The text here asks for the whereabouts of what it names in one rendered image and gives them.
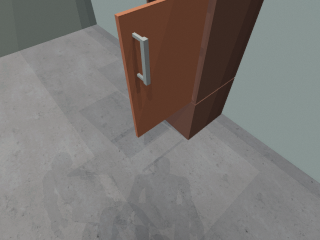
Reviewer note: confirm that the handle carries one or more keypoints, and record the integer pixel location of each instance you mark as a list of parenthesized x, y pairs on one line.
[(145, 59)]

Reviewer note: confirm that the cupboard door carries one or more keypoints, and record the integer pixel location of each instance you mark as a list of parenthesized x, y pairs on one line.
[(174, 29)]

